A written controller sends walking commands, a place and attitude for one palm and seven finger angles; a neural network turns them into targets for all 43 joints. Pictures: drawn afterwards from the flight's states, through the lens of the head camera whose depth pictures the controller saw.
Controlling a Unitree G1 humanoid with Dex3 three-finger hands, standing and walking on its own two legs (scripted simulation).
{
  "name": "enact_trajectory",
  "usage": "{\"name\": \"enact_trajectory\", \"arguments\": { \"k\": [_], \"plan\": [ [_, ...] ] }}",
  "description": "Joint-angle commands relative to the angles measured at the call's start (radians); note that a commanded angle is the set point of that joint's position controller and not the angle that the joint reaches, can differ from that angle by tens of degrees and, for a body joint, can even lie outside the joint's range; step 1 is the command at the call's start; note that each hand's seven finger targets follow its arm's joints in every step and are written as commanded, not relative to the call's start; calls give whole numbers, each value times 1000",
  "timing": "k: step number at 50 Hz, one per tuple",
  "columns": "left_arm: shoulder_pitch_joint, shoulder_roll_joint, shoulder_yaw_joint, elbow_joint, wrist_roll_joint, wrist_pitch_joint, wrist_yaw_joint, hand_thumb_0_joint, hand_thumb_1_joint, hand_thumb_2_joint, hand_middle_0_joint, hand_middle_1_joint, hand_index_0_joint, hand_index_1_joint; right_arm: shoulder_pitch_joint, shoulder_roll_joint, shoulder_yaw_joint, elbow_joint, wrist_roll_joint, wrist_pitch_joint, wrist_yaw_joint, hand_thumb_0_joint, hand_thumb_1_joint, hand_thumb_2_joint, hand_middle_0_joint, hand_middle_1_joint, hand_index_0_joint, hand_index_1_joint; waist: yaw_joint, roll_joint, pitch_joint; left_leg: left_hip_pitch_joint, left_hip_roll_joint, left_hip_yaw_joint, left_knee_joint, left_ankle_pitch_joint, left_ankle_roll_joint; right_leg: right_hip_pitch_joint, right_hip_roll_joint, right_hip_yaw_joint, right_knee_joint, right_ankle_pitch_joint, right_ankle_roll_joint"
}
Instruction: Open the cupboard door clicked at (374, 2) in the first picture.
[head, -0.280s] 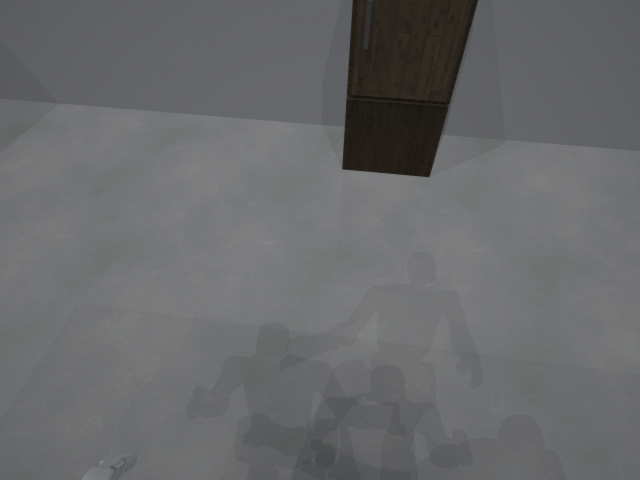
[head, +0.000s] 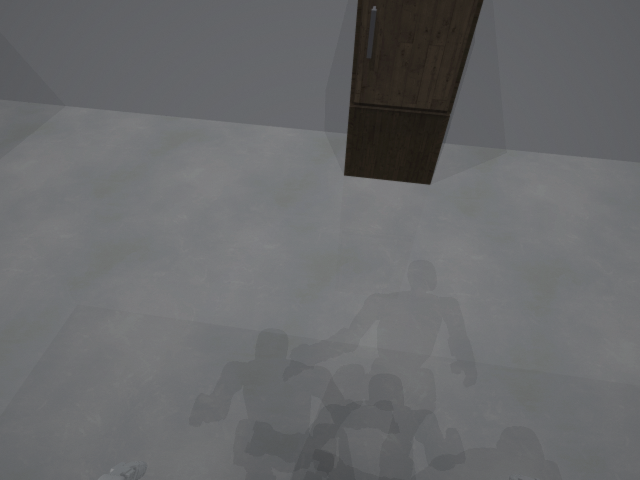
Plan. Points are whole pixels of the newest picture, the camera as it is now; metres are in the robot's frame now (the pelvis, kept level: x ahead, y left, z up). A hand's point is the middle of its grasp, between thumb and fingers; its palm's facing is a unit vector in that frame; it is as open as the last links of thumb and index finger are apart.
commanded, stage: stand and wait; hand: left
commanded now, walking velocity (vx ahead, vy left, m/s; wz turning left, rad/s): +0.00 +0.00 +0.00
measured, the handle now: (371, 32) +1.63 -0.11 -0.05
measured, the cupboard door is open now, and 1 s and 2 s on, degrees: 0 0 0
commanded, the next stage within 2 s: look at it before walking up in 0.54 s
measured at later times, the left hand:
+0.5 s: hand out of the picture +0.06 +0.25 -0.15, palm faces -0.04 -0.94 -0.33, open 7.4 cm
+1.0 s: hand out of the picture +0.06 +0.25 -0.15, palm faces -0.04 -0.94 -0.33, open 7.4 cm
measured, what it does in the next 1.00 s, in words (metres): stands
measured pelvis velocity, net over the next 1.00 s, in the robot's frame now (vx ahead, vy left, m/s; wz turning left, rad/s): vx -0.02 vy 0.00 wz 0.00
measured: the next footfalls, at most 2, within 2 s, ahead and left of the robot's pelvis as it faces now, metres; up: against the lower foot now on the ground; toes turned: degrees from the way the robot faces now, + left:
none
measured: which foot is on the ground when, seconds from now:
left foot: down 0.00-1.00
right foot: down 0.00-1.00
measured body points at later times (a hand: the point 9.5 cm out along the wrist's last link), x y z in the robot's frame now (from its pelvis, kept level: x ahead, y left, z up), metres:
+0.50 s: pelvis -0.02 +0.00 +0.00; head -0.01 +0.00 +0.45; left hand +0.06 +0.30 -0.13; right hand +0.06 -0.30 -0.13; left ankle -0.01 +0.13 -0.74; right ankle -0.01 -0.12 -0.74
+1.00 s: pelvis -0.02 +0.00 +0.01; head -0.01 +0.00 +0.46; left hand +0.06 +0.30 -0.13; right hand +0.06 -0.29 -0.13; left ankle -0.01 +0.13 -0.74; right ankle -0.01 -0.12 -0.74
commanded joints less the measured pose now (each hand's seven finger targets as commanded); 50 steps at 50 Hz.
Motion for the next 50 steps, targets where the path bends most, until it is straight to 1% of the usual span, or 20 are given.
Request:
{"name": "enact_trajectory", "arguments": {
  "k": [1, 6, 7, 11, 12, 13, 16, 17, 18, 20, 25, 26, 29, 31, 32, 35, 37, 39, 45, 50],
  "plan": [
    [-50, 220, 54, -59, -3, -21, 18, 0, 900, 900, -200, -300, -200, -300, -47, -212, -50, -59, 2, -23, -16, 0, -900, -900, 200, 300, 200, 300, 0, 0, -59, 18, 97, -76, -72, 212, 47, 9, -111, 95, -94, 205, -34],
    [-45, 219, 53, -40, -4, -23, 16, 0, 900, 900, -200, -300, -200, -300, -44, -215, -49, -36, 4, -23, -15, 0, -900, -900, 200, 300, 200, 300, 0, 2, -62, 30, 99, -81, -85, 192, 46, 11, -112, 102, -114, 179, -34],
    [-40, 219, 52, -35, -5, -23, 16, 0, 900, 900, -200, -300, -200, -300, -43, -215, -49, -32, 4, -24, -14, 0, -900, -900, 200, 300, 200, 300, 0, 11, -66, 31, 102, -78, -88, 188, 45, 13, -115, 103, -119, 179, -34],
    [-32, 223, 51, -18, -6, -25, 16, 0, 900, 900, -200, -300, -200, -300, -38, -216, -47, -13, 6, -23, -13, 0, -900, -900, 200, 300, 200, 300, 2, 6, -67, 31, 103, -83, -94, 184, 44, 24, -116, 107, -129, 177, -35],
    [-30, 222, 51, -12, -6, -26, 16, 0, 900, 900, -200, -300, -200, -300, -38, -215, -47, -9, 6, -24, -13, 0, -900, -900, 200, 300, 200, 300, 1, -1, -63, 33, 103, -80, -97, 182, 43, 20, -119, 108, -134, 178, -35],
    [-34, 223, 50, -8, -6, -25, 15, 0, 900, 900, -200, -300, -200, -300, -34, -219, -46, -3, 6, -24, -13, 0, -900, -900, 200, 300, 200, 300, -1, 6, -62, 30, 104, -81, -102, 179, 42, 23, -118, 109, -134, 174, -35],
    [-30, 223, 50, 3, -6, -26, 15, 0, 900, 900, -200, -300, -200, -300, -30, -221, -46, 10, 8, -23, -13, 0, -900, -900, 200, 300, 200, 300, 1, 1, -53, 25, 106, -85, -110, 170, 41, 21, -116, 108, -141, 158, -34],
    [-27, 223, 49, 6, -7, -25, 15, 0, 900, 900, -200, -300, -200, -300, -31, -223, -45, 13, 7, -25, -13, 0, -900, -900, 200, 300, 200, 300, 2, 13, -57, 30, 106, -87, -113, 166, 42, 21, -117, 108, -142, 149, -33],
    [-28, 223, 48, 8, -7, -24, 15, 0, 900, 900, -200, -300, -200, -300, -30, -222, -44, 16, 7, -25, -12, 0, -900, -900, 200, 300, 200, 300, 2, 13, -46, 24, 108, -89, -119, 160, 43, 18, -116, 108, -146, 141, -32],
    [-27, 223, 47, 15, -6, -25, 15, 0, 900, 900, -200, -300, -200, -300, -28, -223, -44, 24, 8, -25, -12, 0, -900, -900, 200, 300, 200, 300, 2, 7, -45, 26, 109, -88, -123, 161, 42, 19, -117, 108, -150, 144, -32],
    [-27, 222, 47, 20, -5, -23, 14, 0, 900, 900, -200, -300, -200, -300, -24, -224, -43, 32, 7, -25, -11, 0, -900, -900, 200, 300, 200, 300, 4, 16, -18, 7, 108, -95, -140, 122, 42, 4, -114, 111, -164, 89, -30],
    [-28, 224, 48, 21, -4, -23, 14, 0, 900, 900, -200, -300, -200, -300, -22, -224, -43, 33, 8, -23, -10, 0, -900, -900, 200, 300, 200, 300, 5, 9, -12, 2, 107, -96, -140, 116, 42, 1, -113, 111, -166, 79, -29],
    [-26, 222, 46, 21, -4, -23, 14, 0, 900, 900, -200, -300, -200, -300, -20, -223, -43, 35, 7, -25, -9, 0, -900, -900, 200, 300, 200, 300, 5, 5, -19, 8, 105, -98, -143, 112, 43, -2, -115, 116, -171, 65, -29],
    [-28, 222, 47, 20, -3, -25, 14, 0, 900, 900, -200, -300, -200, -300, -19, -223, -45, 36, 8, -24, -9, 0, -900, -900, 200, 300, 200, 300, 2, -1, -30, 17, 106, -97, -137, 126, 41, 0, -115, 117, -171, 81, -30],
    [-32, 222, 46, 21, -4, -24, 14, 0, 900, 900, -200, -300, -200, -300, -17, -223, -44, 37, 7, -24, -9, 0, -900, -900, 200, 300, 200, 300, 1, 8, -29, 15, 107, -96, -142, 116, 40, -1, -115, 114, -170, 72, -28],
    [-32, 220, 46, 22, -4, -24, 14, 0, 900, 900, -200, -300, -200, -300, -21, -224, -43, 39, 7, -27, -9, 0, -900, -900, 200, 300, 200, 300, 3, 14, -31, 16, 109, -98, -145, 134, 42, 5, -114, 111, -165, 98, -28],
    [-28, 220, 47, 21, -3, -26, 14, 0, 900, 900, -200, -300, -200, -300, -18, -223, -44, 39, 8, -28, -9, 0, -900, -900, 200, 300, 200, 300, 3, 6, -46, 25, 110, -98, -141, 154, 41, 15, -115, 109, -161, 121, -28],
    [-29, 219, 45, 23, -4, -26, 14, 0, 900, 900, -200, -300, -200, -300, -19, -224, -44, 40, 8, -28, -9, 0, -900, -900, 200, 300, 200, 300, 3, 3, -45, 28, 112, -95, -141, 161, 41, 14, -115, 107, -161, 133, -27],
    [-22, 219, 45, 27, -4, -28, 16, 0, 900, 900, -200, -300, -200, -300, -23, -224, -43, 42, 9, -29, -10, 0, -900, -900, 200, 300, 200, 300, 4, 11, -56, 46, 115, -91, -139, 200, 41, 29, -118, 104, -157, 183, -27],
    [-26, 220, 45, 26, -3, -27, 16, 0, 900, 900, -200, -300, -200, -300, -21, -223, -43, 43, 10, -27, -10, 0, -900, -900, 200, 300, 200, 300, 2, 18, -41, 39, 114, -93, -148, 190, 39, 29, -116, 105, -164, 175, -26]
  ]
}}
